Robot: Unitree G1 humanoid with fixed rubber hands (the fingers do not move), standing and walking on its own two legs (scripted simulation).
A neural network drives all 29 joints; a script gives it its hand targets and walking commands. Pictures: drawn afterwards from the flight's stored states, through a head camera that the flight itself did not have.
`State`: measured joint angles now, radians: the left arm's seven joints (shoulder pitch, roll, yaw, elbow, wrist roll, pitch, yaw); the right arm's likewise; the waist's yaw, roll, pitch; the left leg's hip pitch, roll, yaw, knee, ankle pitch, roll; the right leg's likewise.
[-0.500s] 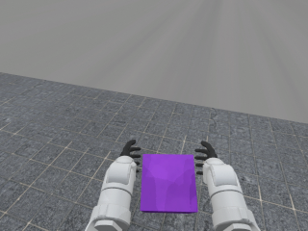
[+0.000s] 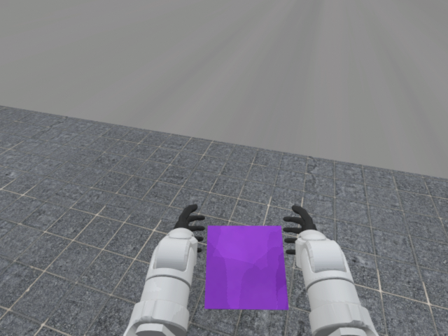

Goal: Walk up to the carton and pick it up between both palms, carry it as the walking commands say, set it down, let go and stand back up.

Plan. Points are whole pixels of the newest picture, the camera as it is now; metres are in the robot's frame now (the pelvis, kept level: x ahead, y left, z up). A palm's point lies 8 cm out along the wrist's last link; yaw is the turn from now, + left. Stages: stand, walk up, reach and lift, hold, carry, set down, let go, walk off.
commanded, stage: carry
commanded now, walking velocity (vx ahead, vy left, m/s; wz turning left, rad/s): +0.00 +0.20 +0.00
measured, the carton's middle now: (243, 270) +0.32 +0.00 -0.07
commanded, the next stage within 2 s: none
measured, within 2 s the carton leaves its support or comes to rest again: neither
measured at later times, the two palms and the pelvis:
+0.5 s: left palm (173, 234) +0.31 +0.14 +0.06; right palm (295, 246) +0.29 -0.09 +0.06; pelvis -0.01 +0.06 -0.02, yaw -4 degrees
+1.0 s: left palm (135, 245) +0.28 +0.20 +0.07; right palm (262, 263) +0.24 -0.03 +0.08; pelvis -0.05 +0.14 -0.01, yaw -9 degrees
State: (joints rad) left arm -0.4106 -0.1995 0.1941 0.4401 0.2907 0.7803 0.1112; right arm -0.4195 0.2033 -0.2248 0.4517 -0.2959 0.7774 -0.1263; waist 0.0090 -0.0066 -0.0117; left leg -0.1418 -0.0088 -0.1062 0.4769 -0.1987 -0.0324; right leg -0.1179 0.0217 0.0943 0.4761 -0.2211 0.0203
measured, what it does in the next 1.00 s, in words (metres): steps to the left: right foot, then left foot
